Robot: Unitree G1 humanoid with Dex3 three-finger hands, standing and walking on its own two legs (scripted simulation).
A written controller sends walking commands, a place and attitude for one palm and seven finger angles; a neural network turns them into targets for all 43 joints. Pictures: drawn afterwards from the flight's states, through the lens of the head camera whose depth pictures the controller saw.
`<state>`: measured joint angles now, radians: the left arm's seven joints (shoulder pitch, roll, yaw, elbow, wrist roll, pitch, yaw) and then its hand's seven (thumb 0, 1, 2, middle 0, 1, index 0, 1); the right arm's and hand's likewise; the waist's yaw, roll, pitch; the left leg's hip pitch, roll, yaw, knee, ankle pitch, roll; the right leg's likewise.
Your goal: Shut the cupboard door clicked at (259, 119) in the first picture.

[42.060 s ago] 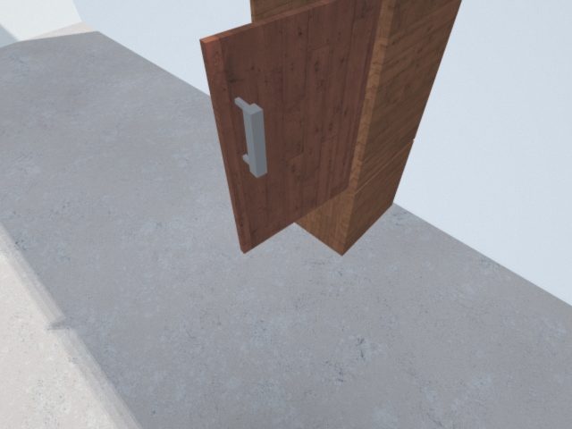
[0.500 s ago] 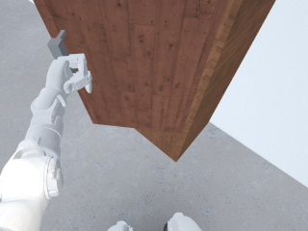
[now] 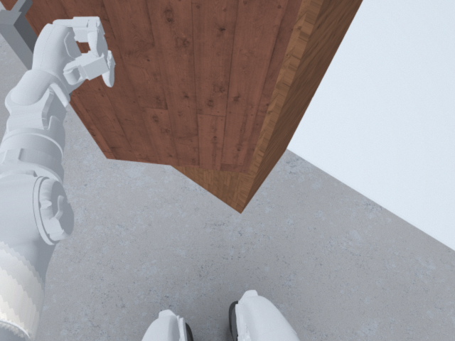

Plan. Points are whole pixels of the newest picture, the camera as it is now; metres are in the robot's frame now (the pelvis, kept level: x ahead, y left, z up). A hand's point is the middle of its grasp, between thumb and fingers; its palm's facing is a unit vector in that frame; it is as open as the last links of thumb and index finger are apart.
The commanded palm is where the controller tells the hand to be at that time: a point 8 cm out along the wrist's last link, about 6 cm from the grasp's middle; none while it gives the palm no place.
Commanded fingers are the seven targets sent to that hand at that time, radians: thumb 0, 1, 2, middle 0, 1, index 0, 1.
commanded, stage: push the door shut along its arc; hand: left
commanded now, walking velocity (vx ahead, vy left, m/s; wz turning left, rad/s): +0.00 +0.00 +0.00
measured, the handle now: (44, 53) +0.58 +0.21 +0.11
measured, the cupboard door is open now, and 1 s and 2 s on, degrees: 30 16 16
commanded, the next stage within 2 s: pull the fist back off the door in 0.48 s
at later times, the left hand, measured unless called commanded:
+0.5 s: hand (113, 47) +0.57 +0.11 +0.13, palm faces -0.38 -0.93 -0.01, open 3.1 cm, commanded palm +0.59 +0.13 +0.12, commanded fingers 0.00 0.90 0.90 -1.30 -1.50 -1.30 -1.50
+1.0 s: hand (139, 48) +0.59 +0.07 +0.11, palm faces +0.08 -1.00 +0.01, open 3.1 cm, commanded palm +0.54 +0.13 +0.12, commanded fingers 0.00 0.90 0.90 -1.30 -1.50 -1.30 -1.50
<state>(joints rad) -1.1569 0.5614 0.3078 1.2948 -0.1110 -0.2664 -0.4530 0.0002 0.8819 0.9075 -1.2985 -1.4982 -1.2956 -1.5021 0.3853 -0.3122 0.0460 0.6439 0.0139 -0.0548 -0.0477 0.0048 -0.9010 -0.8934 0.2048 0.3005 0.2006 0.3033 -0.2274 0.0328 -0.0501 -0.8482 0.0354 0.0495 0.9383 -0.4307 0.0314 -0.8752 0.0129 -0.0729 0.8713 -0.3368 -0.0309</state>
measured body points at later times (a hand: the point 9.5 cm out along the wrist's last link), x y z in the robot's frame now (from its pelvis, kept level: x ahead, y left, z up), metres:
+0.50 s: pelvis +0.00 +0.01 -0.01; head +0.16 +0.03 +0.41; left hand +0.59 +0.16 +0.13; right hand -0.02 -0.27 -0.11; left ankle +0.00 +0.10 -0.68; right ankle +0.04 -0.10 -0.68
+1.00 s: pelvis +0.03 +0.00 +0.01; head +0.16 +0.00 +0.44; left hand +0.58 +0.12 +0.11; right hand -0.02 -0.23 -0.11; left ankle +0.00 +0.10 -0.68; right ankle +0.04 -0.10 -0.68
